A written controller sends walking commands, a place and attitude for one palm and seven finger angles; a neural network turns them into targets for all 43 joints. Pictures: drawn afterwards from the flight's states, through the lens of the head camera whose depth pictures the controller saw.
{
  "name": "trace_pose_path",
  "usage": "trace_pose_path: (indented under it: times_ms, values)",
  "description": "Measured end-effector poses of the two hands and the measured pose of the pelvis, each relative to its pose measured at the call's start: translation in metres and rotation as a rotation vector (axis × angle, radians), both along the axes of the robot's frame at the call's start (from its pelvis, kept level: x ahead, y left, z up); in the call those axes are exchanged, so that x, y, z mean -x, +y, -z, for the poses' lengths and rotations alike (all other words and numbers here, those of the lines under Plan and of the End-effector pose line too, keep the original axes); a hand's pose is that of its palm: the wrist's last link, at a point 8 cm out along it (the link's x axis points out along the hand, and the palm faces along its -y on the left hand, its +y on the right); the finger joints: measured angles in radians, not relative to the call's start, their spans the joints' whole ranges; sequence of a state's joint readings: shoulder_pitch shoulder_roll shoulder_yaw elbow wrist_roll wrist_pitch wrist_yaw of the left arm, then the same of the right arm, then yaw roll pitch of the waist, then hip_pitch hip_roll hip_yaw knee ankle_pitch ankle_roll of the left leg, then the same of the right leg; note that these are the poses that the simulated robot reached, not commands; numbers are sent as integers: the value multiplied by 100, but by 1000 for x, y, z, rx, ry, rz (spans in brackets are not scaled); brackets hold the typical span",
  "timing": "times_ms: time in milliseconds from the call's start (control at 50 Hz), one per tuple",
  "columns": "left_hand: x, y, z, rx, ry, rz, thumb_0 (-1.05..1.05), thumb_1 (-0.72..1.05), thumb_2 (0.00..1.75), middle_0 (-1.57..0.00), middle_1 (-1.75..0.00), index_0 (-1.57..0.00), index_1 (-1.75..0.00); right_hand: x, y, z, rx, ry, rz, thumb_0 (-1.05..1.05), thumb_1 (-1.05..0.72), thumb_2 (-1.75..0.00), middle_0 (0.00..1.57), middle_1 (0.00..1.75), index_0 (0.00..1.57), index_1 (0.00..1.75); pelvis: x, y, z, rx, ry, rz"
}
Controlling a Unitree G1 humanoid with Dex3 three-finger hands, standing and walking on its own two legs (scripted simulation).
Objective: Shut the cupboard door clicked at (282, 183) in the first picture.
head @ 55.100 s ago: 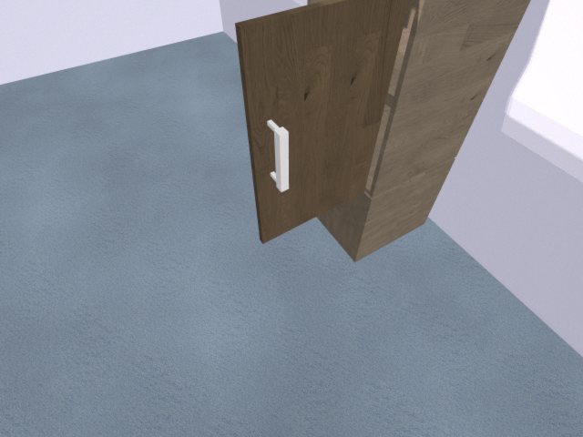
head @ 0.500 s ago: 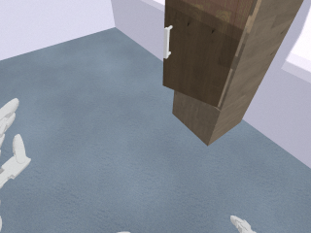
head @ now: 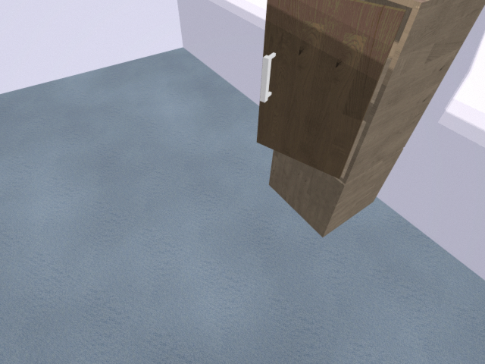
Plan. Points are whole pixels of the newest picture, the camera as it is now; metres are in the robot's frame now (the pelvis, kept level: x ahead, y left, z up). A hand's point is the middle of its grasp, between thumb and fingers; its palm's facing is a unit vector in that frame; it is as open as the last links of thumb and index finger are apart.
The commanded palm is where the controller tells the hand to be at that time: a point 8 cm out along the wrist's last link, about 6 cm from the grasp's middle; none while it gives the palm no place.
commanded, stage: let the arm hang, fingers relaxed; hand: left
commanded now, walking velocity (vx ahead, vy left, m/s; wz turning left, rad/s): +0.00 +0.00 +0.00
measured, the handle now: (268, 77) +1.00 -0.03 -0.03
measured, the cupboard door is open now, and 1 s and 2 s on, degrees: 21 21 21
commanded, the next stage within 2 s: look to check the result in 0.56 s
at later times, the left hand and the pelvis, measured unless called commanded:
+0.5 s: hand out of the picture -0.02 +0.16 -0.18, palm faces +0.03 -0.99 -0.12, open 7.4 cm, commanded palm none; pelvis +0.00 +0.02 +0.00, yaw -1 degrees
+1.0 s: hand out of the picture -0.01 +0.19 -0.18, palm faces +0.00 -0.98 -0.17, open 7.4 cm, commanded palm none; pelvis +0.01 +0.03 +0.00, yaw -2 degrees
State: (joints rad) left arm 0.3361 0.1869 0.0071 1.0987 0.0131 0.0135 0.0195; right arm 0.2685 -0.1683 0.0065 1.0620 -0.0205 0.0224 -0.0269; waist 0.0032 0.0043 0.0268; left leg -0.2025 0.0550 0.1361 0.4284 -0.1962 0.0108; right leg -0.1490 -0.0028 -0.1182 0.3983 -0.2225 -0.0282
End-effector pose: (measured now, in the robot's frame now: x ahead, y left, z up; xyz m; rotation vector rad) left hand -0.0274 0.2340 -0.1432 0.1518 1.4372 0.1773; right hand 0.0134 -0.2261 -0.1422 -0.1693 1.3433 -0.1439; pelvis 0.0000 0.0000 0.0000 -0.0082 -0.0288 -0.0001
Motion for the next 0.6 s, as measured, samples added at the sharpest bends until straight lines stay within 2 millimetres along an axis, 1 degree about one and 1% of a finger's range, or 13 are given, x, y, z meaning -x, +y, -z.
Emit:
trace_pose_path:
  times_ms: [60,140,240,320,460,600]
  values:
    - [9,-2,-1,4,27,-5,0,93,90,-20,-30,-20,-30,14,8,4,-19,35,16,0,-92,-90,20,30,20,30,0,3,-1,-3,-7,4]
    - [13,-8,0,19,42,-8,0,91,90,-20,-30,-20,-30,32,21,7,-44,80,36,0,-92,-90,20,30,20,30,0,6,-1,-5,-9,9]
    - [11,-17,2,48,41,-7,1,91,90,-20,-30,-20,-30,51,35,8,-68,122,63,0,-91,-90,20,30,20,30,0,10,-1,-7,-8,15]
    - [6,-24,5,69,31,-4,1,91,90,-20,-30,-20,-30,62,45,8,-78,144,80,0,-91,-90,20,30,20,30,-1,12,-1,-8,-7,17]
    - [1,-27,8,89,20,-1,1,90,90,-20,-30,-20,-30,69,54,7,-81,158,99,0,-91,-90,20,30,20,30,-2,16,-1,-8,-4,19]
    - [1,-20,8,83,29,3,1,90,90,-20,-30,-20,-30,62,56,6,-70,141,103,0,-91,-90,20,30,20,30,-4,21,0,-7,-1,25]
